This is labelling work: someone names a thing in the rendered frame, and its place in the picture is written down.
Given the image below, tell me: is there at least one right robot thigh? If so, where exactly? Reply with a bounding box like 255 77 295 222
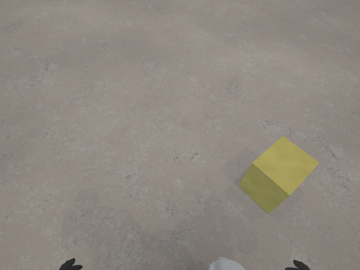
209 259 245 270

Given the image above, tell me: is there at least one carton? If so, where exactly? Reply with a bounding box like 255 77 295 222
238 136 319 214

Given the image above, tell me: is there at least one robot left hand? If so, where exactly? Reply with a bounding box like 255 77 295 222
59 258 83 270

